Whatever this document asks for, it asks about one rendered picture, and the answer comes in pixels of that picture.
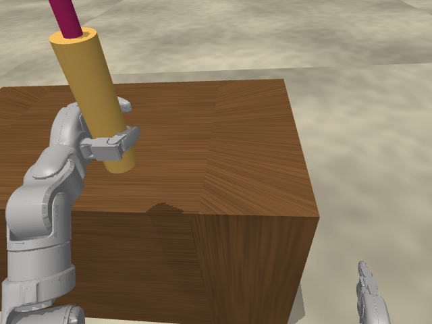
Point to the bottle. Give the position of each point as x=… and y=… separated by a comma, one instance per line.
x=80, y=55

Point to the left robot hand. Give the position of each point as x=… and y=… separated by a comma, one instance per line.
x=69, y=128

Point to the left robot arm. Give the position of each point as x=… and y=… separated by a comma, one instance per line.
x=39, y=230

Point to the right robot hand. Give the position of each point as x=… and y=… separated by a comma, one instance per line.
x=371, y=307

